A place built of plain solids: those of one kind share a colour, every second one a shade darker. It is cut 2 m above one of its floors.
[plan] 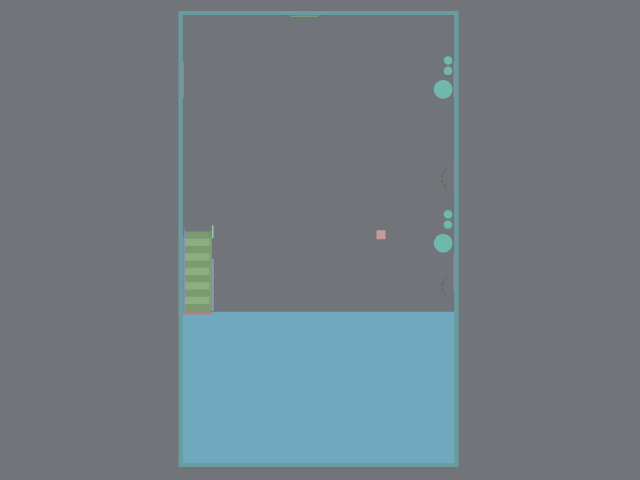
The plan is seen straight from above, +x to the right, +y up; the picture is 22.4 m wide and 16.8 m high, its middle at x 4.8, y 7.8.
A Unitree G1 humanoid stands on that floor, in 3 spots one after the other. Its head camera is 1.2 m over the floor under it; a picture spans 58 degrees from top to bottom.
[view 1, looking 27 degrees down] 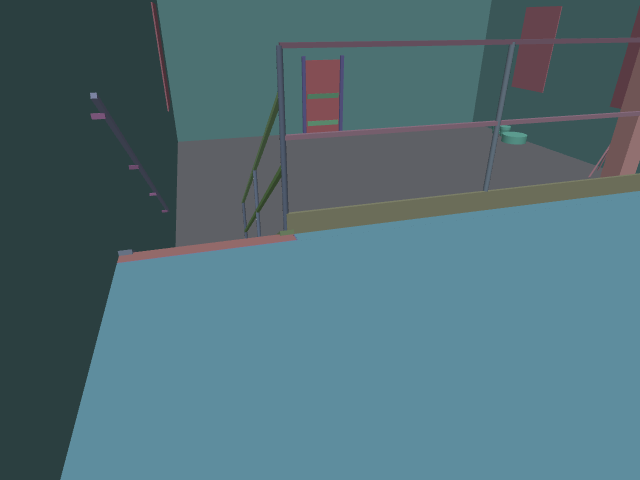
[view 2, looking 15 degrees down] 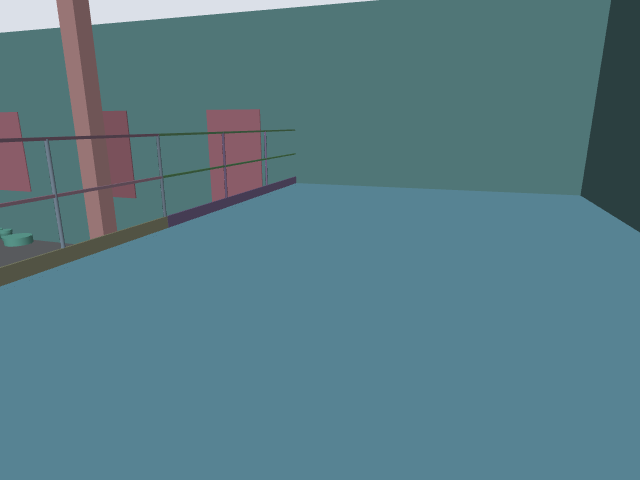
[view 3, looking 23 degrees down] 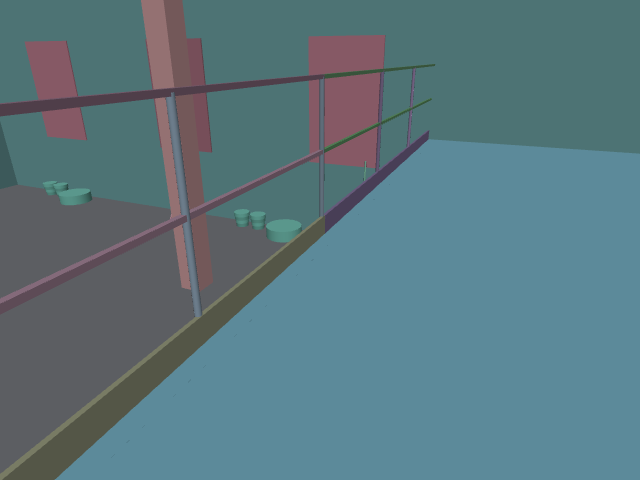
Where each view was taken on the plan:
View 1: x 0.51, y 2.89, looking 74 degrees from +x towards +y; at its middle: loft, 2.64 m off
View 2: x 1.00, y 2.00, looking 18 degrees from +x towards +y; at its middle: loft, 4.64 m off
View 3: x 2.51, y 4.16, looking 23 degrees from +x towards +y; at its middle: loft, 3.07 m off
